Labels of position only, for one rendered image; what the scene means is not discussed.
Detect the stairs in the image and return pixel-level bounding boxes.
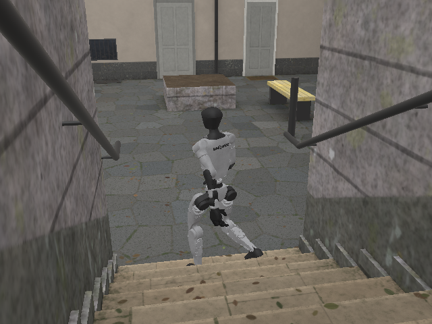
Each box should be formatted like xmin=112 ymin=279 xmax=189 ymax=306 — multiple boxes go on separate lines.
xmin=93 ymin=248 xmax=432 ymax=324

